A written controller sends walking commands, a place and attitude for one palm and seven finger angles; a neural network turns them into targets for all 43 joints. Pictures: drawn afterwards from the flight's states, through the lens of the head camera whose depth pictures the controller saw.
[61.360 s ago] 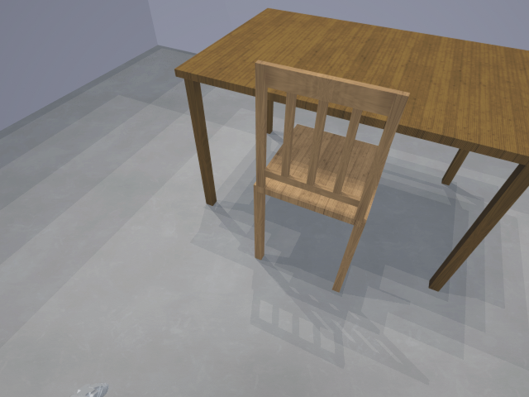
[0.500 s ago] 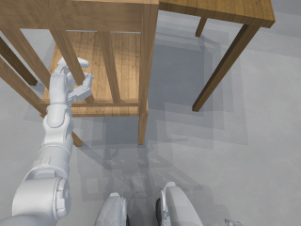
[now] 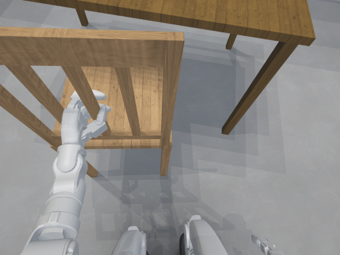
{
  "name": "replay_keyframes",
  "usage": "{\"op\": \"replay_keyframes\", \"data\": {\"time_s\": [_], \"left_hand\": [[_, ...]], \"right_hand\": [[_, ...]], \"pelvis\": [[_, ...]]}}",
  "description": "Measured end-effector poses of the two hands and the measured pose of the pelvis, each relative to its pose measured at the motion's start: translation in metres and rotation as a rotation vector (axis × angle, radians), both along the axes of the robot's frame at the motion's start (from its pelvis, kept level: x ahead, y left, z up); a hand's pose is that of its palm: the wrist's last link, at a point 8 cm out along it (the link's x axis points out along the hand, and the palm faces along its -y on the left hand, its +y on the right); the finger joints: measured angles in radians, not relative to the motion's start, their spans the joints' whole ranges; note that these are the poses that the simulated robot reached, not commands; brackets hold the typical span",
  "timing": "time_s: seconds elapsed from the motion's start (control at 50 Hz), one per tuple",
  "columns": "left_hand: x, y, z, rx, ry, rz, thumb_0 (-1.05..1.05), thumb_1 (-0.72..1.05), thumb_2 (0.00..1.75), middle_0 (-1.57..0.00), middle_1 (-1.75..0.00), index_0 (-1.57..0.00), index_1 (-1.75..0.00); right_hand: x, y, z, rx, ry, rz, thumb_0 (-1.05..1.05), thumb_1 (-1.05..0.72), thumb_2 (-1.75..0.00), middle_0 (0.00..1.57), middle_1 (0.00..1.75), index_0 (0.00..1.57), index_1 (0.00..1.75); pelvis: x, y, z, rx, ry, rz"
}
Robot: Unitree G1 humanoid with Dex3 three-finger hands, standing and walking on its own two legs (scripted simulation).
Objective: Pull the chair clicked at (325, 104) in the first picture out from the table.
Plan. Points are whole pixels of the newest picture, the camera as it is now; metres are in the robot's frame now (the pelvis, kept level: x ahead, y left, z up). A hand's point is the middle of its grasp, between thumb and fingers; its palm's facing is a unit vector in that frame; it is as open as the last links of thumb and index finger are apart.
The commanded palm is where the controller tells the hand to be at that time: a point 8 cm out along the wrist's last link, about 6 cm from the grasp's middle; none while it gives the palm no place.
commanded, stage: hook a spindle and tug to test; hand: left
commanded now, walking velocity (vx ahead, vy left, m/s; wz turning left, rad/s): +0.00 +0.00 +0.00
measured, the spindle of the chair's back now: (93, 107) +0.45 +0.17 +0.02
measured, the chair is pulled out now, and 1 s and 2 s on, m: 0.16 0.23 0.37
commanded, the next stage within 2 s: step backward, pulling the chair out in 0.12 s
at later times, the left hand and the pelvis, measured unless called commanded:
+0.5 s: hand (105, 124) +0.40 +0.13 +0.03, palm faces +0.04 -1.00 -0.08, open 5.4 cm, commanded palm +0.37 +0.19 +0.02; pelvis +0.01 +0.01 +0.08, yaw +1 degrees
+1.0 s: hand (114, 145) +0.35 +0.11 +0.03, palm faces -0.04 -0.99 -0.15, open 5.3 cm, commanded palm +0.33 +0.16 +0.03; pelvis -0.02 +0.00 +0.09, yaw -2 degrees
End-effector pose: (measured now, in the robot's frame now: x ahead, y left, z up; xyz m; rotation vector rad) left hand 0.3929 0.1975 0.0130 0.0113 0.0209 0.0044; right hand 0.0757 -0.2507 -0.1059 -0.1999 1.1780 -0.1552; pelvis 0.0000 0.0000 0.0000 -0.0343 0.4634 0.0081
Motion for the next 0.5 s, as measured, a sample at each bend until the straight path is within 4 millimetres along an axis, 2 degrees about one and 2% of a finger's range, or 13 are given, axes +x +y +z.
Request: {"op": "replay_keyframes", "data": {"time_s": [0.14, 0.26, 0.36, 0.5], "left_hand": [[-0.009, -0.001, 0.000, 0.002, 0.000, -0.001, 0.02, 0.74, 0.78, -0.37, -1.39, -0.36, -1.43], [-0.012, -0.001, 0.002, 0.018, 0.009, 0.007, 0.02, 0.73, 0.78, -0.37, -1.38, -0.36, -1.43], [-0.009, -0.005, 0.019, 0.108, 0.221, 0.046, 0.04, 0.72, 0.80, -0.36, -1.27, -0.38, -1.44], [-0.014, -0.013, 0.029, 0.064, 0.380, 0.056, 0.06, 0.74, 0.79, -0.25, -1.10, -0.44, -1.44]], "right_hand": [[0.020, 0.002, -0.001, 0.005, -0.032, 0.027, 0.01, -0.90, -0.90, 0.20, 0.30, 0.20, 0.30], [0.030, 0.003, -0.002, 0.002, -0.043, 0.032, 0.01, -0.90, -0.90, 0.20, 0.30, 0.20, 0.30], [0.028, 0.012, 0.031, -0.012, -0.016, -0.049, 0.01, -0.91, -0.90, 0.20, 0.29, 0.20, 0.30], [0.012, 0.011, 0.078, -0.072, 0.018, -0.098, 0.01, -0.90, -0.90, 0.20, 0.30, 0.20, 0.30]], "pelvis": [[0.004, -0.001, 0.000, 0.001, -0.002, 0.008], [0.003, -0.002, 0.001, 0.003, -0.022, 0.016], [0.006, 0.001, 0.038, 0.017, -0.115, 0.030], [0.014, 0.008, 0.079, 0.013, -0.183, 0.018]]}}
